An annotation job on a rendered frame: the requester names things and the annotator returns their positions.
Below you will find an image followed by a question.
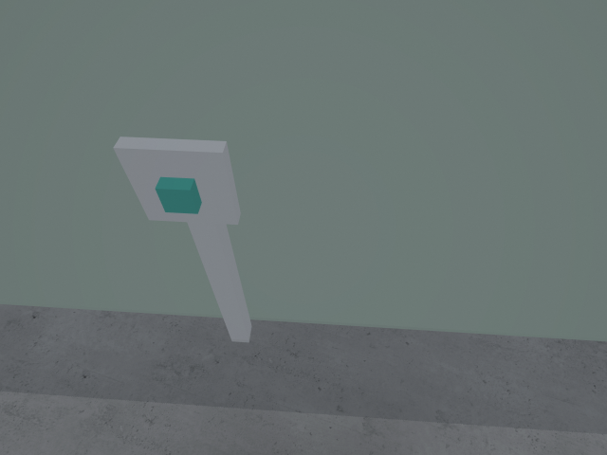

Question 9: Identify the button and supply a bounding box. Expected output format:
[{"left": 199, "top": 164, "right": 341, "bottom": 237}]
[{"left": 156, "top": 177, "right": 202, "bottom": 214}]

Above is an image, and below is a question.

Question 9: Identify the panel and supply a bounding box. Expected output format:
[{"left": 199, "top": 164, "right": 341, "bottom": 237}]
[{"left": 113, "top": 136, "right": 252, "bottom": 342}]

